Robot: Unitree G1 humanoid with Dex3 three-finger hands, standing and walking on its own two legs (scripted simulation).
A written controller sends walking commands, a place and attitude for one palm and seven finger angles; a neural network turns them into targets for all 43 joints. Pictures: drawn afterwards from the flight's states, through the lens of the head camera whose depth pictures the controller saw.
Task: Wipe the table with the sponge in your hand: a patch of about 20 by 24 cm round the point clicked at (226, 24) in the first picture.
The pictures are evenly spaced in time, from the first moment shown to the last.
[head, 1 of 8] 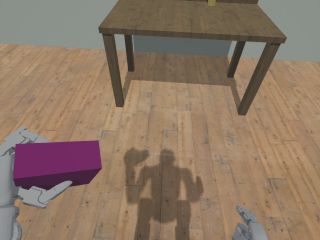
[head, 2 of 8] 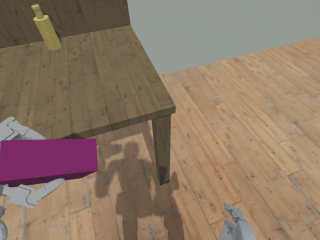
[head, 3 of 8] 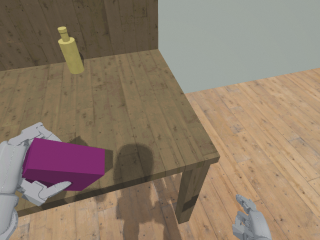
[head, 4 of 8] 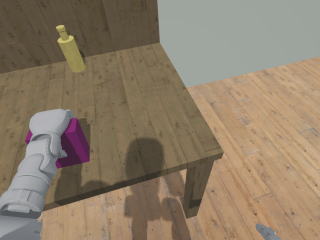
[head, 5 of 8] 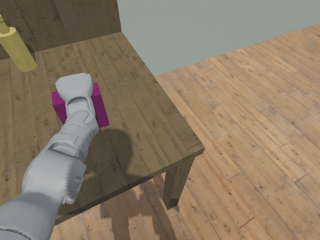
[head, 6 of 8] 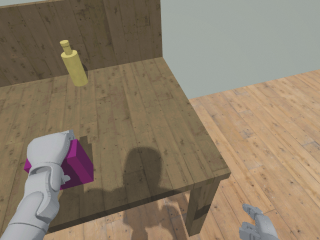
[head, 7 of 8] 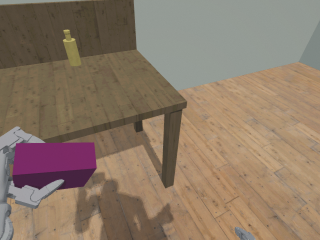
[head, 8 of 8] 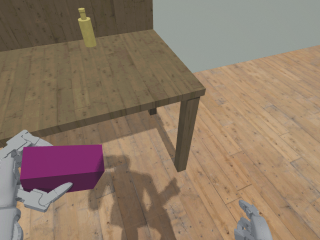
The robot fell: no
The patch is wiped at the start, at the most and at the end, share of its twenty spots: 0.00 1.00 1.00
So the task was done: yes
